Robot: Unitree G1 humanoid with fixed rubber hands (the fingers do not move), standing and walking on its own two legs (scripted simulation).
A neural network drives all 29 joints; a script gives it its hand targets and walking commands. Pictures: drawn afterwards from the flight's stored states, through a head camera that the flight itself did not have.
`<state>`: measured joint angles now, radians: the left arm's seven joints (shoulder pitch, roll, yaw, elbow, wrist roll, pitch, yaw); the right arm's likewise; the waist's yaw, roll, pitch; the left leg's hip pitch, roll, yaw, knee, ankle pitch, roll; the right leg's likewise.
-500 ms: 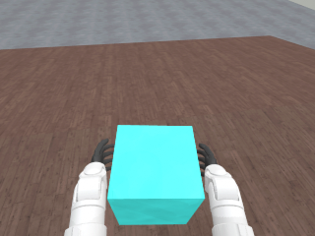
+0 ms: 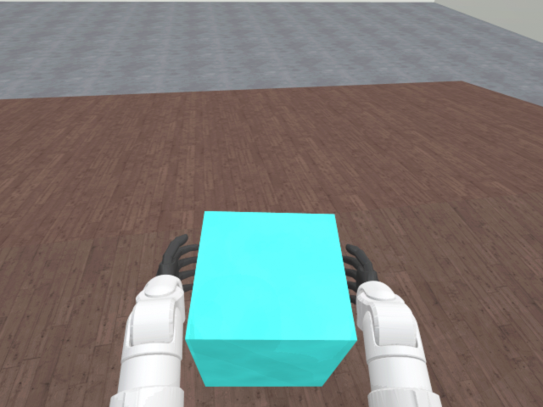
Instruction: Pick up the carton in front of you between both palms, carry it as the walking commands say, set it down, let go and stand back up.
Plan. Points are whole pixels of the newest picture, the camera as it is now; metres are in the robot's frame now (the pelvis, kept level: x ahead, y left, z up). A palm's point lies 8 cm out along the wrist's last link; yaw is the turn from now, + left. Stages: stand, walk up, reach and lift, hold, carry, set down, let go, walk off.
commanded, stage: hold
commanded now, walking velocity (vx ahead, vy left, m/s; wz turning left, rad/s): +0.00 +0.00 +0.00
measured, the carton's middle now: (267, 304) +0.31 +0.01 -0.02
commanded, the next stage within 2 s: carry in 0.82 s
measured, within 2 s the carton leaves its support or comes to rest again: neither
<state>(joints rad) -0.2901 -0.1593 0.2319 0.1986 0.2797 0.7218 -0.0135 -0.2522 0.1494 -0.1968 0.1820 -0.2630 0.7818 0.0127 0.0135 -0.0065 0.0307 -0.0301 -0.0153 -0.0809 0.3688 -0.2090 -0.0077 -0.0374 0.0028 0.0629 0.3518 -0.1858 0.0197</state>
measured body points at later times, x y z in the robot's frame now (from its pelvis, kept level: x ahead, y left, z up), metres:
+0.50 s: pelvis +0.00 -0.01 +0.00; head -0.04 +0.00 +0.45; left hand +0.31 +0.15 +0.05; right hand +0.30 -0.15 +0.04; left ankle +0.01 +0.13 -0.75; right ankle +0.01 -0.13 -0.75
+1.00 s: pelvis +0.01 +0.00 +0.00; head -0.02 +0.00 +0.44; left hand +0.32 +0.15 +0.07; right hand +0.31 -0.15 +0.06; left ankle +0.00 +0.13 -0.74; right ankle +0.01 -0.14 -0.74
